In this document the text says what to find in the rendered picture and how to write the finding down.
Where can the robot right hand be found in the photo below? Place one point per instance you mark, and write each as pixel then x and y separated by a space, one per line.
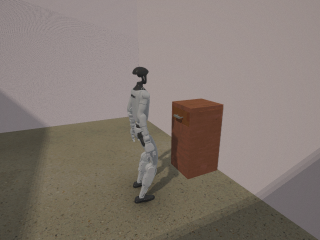
pixel 149 147

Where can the right robot foot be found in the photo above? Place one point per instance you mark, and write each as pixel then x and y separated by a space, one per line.
pixel 146 198

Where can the left robot foot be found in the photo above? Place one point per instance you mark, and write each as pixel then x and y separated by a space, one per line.
pixel 136 184

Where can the right robot forearm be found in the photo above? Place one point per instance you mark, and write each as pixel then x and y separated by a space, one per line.
pixel 144 129

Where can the drawer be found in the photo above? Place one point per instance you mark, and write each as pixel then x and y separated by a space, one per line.
pixel 181 113

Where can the robot left hand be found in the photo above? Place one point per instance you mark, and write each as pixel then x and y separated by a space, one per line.
pixel 133 134

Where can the cabinet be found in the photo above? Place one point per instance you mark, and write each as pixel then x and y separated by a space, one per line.
pixel 195 149

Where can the left robot upper arm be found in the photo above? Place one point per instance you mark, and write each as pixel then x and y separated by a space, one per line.
pixel 129 106

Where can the left robot forearm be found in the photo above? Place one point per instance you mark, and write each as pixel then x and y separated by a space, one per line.
pixel 131 119

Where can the right robot upper arm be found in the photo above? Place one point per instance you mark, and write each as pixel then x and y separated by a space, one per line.
pixel 144 98

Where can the handle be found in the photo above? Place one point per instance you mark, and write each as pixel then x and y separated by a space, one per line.
pixel 176 115

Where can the robot foot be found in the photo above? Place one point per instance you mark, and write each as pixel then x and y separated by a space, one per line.
pixel 146 198
pixel 136 184

